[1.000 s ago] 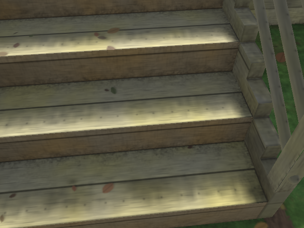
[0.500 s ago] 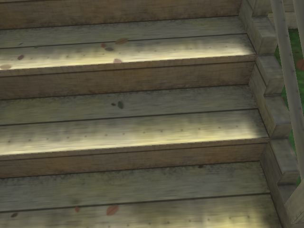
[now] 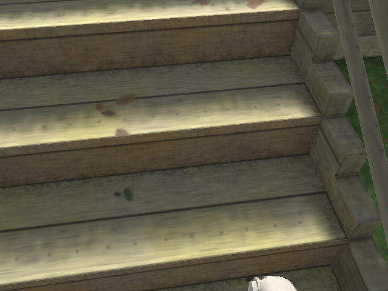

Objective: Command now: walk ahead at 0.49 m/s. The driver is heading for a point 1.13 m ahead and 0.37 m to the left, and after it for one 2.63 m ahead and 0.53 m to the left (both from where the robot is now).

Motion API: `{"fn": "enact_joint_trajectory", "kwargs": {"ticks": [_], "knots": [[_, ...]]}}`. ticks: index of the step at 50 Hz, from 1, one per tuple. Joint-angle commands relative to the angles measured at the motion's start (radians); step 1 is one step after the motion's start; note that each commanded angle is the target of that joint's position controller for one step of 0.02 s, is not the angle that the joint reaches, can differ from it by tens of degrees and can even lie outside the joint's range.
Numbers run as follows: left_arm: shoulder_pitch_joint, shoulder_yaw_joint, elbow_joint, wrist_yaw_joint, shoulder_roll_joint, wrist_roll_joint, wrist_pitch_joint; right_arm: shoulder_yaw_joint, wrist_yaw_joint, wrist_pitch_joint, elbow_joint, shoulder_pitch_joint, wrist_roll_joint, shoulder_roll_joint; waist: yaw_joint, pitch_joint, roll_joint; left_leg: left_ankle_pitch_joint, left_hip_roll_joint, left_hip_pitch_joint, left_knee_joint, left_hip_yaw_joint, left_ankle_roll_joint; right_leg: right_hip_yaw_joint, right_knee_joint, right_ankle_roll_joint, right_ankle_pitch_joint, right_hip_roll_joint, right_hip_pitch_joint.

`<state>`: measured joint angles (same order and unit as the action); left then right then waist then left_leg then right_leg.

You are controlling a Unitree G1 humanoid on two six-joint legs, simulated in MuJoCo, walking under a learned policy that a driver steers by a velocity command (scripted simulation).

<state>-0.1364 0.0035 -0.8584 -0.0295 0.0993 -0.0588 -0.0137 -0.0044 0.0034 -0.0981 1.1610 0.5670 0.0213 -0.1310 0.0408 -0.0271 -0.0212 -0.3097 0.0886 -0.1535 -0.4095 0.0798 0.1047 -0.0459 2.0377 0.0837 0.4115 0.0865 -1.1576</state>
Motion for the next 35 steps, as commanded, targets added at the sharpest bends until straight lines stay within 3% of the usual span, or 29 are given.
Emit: {"fn": "enact_joint_trajectory", "kwargs": {"ticks": [1,3,4,5,6,7,8,9,10,11,12,13,14,15,16,18,19,20,22,23,25,26,27,29,30,32,33,34,35], "knots": [[0.267,-0.03,0.223,-0.008,0.007,0.025,-0.031,0.009,0.012,-0.029,-0.018,0.044,-0.002,-0.097,-0.002,0.162,0.049,-0.019,-0.362,0.108,0.22,-0.341,0.132,0.023,0.155,0.027,0.082,0.011,-0.419],[0.351,-0.063,0.299,0.004,-0.022,0.025,-0.032,0.027,0.025,-0.014,0.012,0.062,-0.026,-0.081,0.003,0.17,0.035,-0.007,-0.272,-0.016,0.288,-0.261,0.085,-0.046,-0.137,0.025,0.049,0.028,-0.251],[0.346,-0.074,0.319,0.01,-0.036,0.032,-0.025,0.032,0.039,-0.002,0.023,0.082,-0.022,-0.08,-0.002,0.162,0.025,0.066,-0.267,-0.016,0.317,-0.247,0.097,-0.07,-0.219,0.02,0.002,0.023,-0.216],[0.32,-0.092,0.329,0.024,-0.066,0.026,-0.015,0.016,0.06,0.008,0.009,0.074,-0.029,-0.13,-0.003,0.128,0.016,0.278,-0.31,-0.043,0.446,-0.239,0.131,-0.097,-0.417,0.027,0.007,0.034,-0.022],[0.323,-0.091,0.332,0.025,-0.051,0.021,-0.008,0.013,0.066,0.024,0.005,0.078,-0.036,-0.136,0.014,0.117,0.013,0.497,-0.302,-0.006,0.466,-0.176,0.122,-0.12,-0.562,0.039,0.016,0.022,0.101],[0.258,-0.086,0.3,0.029,-0.034,0.035,-0.006,0.022,0.063,0.024,-0.041,0.009,-0.044,-0.132,-0.026,0.016,0.022,1.036,-0.26,-0.003,0.369,-0.067,0.108,-0.185,-0.721,0.057,0.028,-0.044,0.374],[0.107,-0.063,0.243,0.022,0.009,0.05,-0.009,0.011,0.049,0.018,-0.06,0.025,-0.037,-0.187,-0.088,-0.129,0.127,1.612,-0.285,0.019,0.179,-0.042,0.12,-0.242,-0.734,0.067,-0.01,-0.136,0.617],[-0.036,-0.035,0.2,0.018,0.059,0.058,-0.011,-0.007,0.036,0.008,-0.064,0.036,-0.047,-0.252,-0.169,-0.258,0.204,1.82,-0.322,0.131,-0.011,-0.067,0.102,-0.202,-0.829,0.083,-0.009,-0.174,0.745],[-0.184,-0.013,0.159,0.016,0.103,0.027,-0.02,-0.031,0.018,0.0,-0.09,-0.033,-0.064,-0.309,-0.264,-0.356,0.265,1.807,-0.304,0.153,-0.263,-0.055,0.064,-0.09,-0.986,0.103,-0.045,-0.157,0.903],[-0.295,0.022,0.094,0.007,0.195,0.003,-0.034,-0.034,-0.011,-0.017,-0.152,-0.052,-0.065,-0.249,-0.263,-0.407,0.053,1.326,-0.204,-0.163,-0.614,-0.073,0.002,0.361,-1.213,0.18,-0.004,0.072,1.136],[-0.349,0.068,0.044,-0.015,0.326,0.009,-0.006,-0.045,-0.043,-0.017,-0.212,-0.078,-0.047,-0.174,-0.25,-0.415,-0.275,0.169,0.027,-0.388,-1.037,-0.119,-0.042,0.872,-1.615,0.247,-0.139,0.288,1.172],[-0.191,0.07,0.044,-0.011,0.3,0.042,0.0,-0.053,-0.048,0.0,-0.223,-0.042,0.009,-0.132,-0.137,-0.351,-0.147,0.169,-0.038,-0.462,-1.312,-0.292,-0.029,0.939,-1.688,0.208,0.113,0.297,1.04],[-0.072,0.059,0.02,-0.003,0.223,0.051,-0.002,-0.057,-0.032,0.029,-0.286,-0.13,0.031,-0.107,-0.073,-0.157,0.004,0.228,-0.09,-0.528,-1.403,-0.199,-0.033,0.803,-1.697,0.178,0.395,0.272,0.834],[-0.035,0.048,-0.029,0.001,0.156,0.044,-0.016,-0.051,-0.005,0.041,-0.347,-0.223,0.056,-0.073,-0.049,-0.032,0.063,0.264,-0.102,-0.634,-1.524,-0.158,-0.018,0.705,-1.695,0.123,0.462,0.265,0.748],[-0.068,0.026,-0.073,0.005,0.071,0.032,-0.04,-0.043,0.01,0.047,-0.401,-0.272,0.063,-0.045,-0.018,0.037,0.076,0.248,-0.117,-0.708,-1.597,-0.168,0.001,0.564,-1.689,0.089,0.317,0.231,0.695],[-0.104,0.006,-0.141,0.008,0.001,0.03,-0.074,-0.021,0.012,0.085,-0.421,-0.256,0.024,0.026,0.041,0.071,0.043,0.241,-0.093,-0.815,-1.704,-0.212,0.034,0.3,-1.664,0.021,0.047,0.176,0.692],[-0.146,0.006,-0.173,0.021,0.012,0.023,-0.089,-0.003,0.01,0.086,-0.44,-0.263,0.019,0.075,0.055,0.067,0.006,0.269,-0.105,-0.913,-1.696,-0.243,0.059,0.206,-1.641,-0.013,-0.002,0.154,0.752],[-0.163,0.001,-0.183,0.026,-0.006,0.013,-0.097,0.0,0.01,0.089,-0.436,-0.264,-0.001,0.082,0.059,0.077,-0.001,0.266,-0.097,-0.966,-1.689,-0.275,0.067,0.139,-1.644,-0.034,-0.049,0.148,0.76],[-0.154,-0.003,-0.163,0.034,0.027,0.009,-0.109,-0.004,0.002,0.094,-0.448,-0.312,-0.004,0.046,0.058,0.102,0.033,0.307,-0.07,-0.963,-1.542,-0.248,0.043,0.002,-1.686,-0.062,-0.153,0.126,0.708],[-0.207,-0.005,-0.148,0.04,0.05,0.014,-0.12,-0.012,0.015,0.108,-0.441,-0.346,-0.013,0.048,0.023,0.093,0.009,0.29,-0.031,-1.032,-1.713,-0.188,0.039,0.023,-1.704,-0.029,-0.174,0.154,0.734],[-0.229,0.008,-0.126,0.036,0.121,0.041,-0.123,-0.014,0.02,0.12,-0.488,-0.379,0.003,0.035,0.045,0.093,-0.012,0.227,-0.037,-1.09,-1.698,-0.182,0.027,-0.006,-1.738,-0.012,-0.124,0.153,0.758],[-0.277,0.018,-0.14,0.048,0.165,0.036,-0.133,0.004,0.033,0.134,-0.547,-0.509,0.004,0.071,0.002,0.109,-0.063,0.104,-0.015,-1.226,-1.916,-0.115,0.039,0.016,-1.778,0.009,-0.302,0.176,0.844],[-0.308,0.025,-0.141,0.049,0.184,0.036,-0.138,0.002,0.043,0.137,-0.582,-0.54,0.012,0.058,0.011,0.105,-0.057,0.045,-0.043,-1.29,-1.918,-0.149,0.046,0.01,-1.794,0.008,-0.28,0.195,0.935],[-0.376,0.025,-0.155,0.039,0.163,0.038,-0.136,0.006,0.045,0.133,-0.636,-0.639,0.022,0.029,-0.01,0.118,-0.013,0.004,-0.086,-1.326,-1.736,-0.11,0.045,-0.043,-1.824,-0.011,-0.189,0.164,1.02],[-0.422,0.022,-0.162,0.016,0.143,0.033,-0.129,0.02,0.033,0.131,-0.681,-0.756,0.038,0.042,-0.03,0.123,0.021,0.007,-0.104,-1.321,-1.592,-0.093,0.046,-0.044,-1.864,-0.033,-0.138,0.148,1.052],[-0.49,0.042,-0.173,-0.021,0.181,0.029,-0.129,0.017,0.024,0.135,-0.701,-0.791,0.028,0.029,-0.063,0.098,-0.033,-0.032,-0.116,-1.324,-1.47,-0.038,0.028,-0.063,-1.887,-0.026,-0.209,0.145,1.175],[-0.501,0.052,-0.155,-0.045,0.216,0.048,-0.121,0.024,0.001,0.14,-0.707,-0.798,0.028,0.029,-0.067,0.073,-0.083,-0.1,-0.165,-1.255,-1.324,0.033,0.03,-0.079,-1.982,0.017,-0.322,0.181,1.213],[-0.509,0.048,-0.159,-0.068,0.186,0.057,-0.103,0.027,-0.012,0.147,-0.719,-0.841,0.023,0.02,-0.092,0.081,-0.1,-0.14,-0.182,-1.194,-1.174,0.049,0.042,-0.112,-2.025,0.03,-0.442,0.177,1.251],[-0.387,0.034,-0.097,-0.063,0.17,0.066,-0.094,0.02,-0.02,0.133,-0.676,-0.781,0.001,0.012,-0.052,0.072,-0.04,-0.169,-0.122,-0.9,-0.942,0.165,0.074,-0.219,-1.983,0.028,-0.979,0.161,1.155]]}}
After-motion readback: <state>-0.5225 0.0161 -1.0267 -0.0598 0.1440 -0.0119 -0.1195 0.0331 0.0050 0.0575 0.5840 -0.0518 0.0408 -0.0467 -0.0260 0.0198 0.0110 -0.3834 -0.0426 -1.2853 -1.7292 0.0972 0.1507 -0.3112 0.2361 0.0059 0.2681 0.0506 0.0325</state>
